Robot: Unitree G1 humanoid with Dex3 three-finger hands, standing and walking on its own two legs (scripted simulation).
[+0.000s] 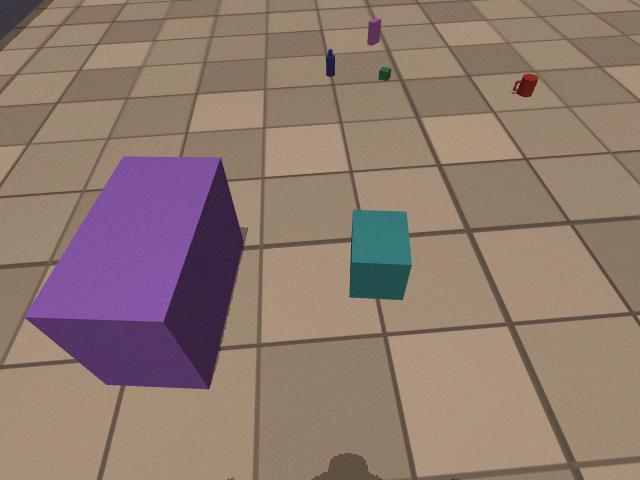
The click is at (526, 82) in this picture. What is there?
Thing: mug
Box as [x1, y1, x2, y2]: [513, 74, 538, 96]
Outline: 525,74 523,75 520,81 516,81 513,90 516,90 519,95 529,96 538,78 532,74
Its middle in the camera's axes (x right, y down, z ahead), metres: +1.25 -0.94 +2.34
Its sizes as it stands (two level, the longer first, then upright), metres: 0.121 0.087 0.103
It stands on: the floor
